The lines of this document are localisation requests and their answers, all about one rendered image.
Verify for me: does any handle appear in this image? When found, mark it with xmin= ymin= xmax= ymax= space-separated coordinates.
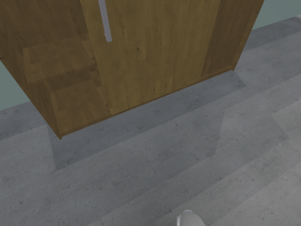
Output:
xmin=98 ymin=0 xmax=112 ymax=42

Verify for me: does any right robot shin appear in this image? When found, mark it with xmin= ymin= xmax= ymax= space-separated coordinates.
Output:
xmin=183 ymin=209 xmax=193 ymax=214

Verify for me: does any right robot thigh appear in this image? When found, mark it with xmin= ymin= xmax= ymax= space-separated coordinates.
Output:
xmin=176 ymin=212 xmax=205 ymax=226

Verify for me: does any wardrobe door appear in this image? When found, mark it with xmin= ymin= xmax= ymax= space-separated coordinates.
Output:
xmin=80 ymin=0 xmax=221 ymax=115
xmin=200 ymin=0 xmax=258 ymax=77

